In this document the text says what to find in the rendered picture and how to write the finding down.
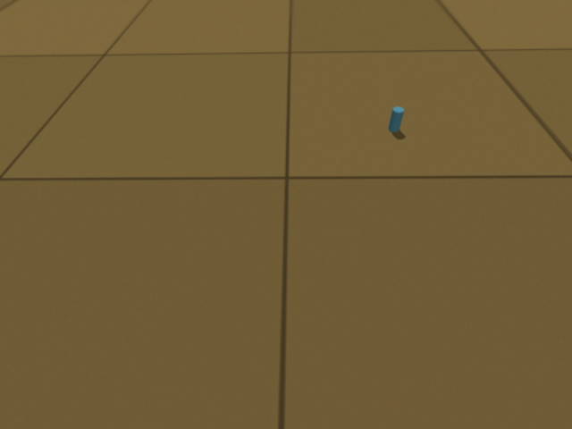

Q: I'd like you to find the can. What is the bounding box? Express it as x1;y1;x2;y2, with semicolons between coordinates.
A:
389;106;404;132

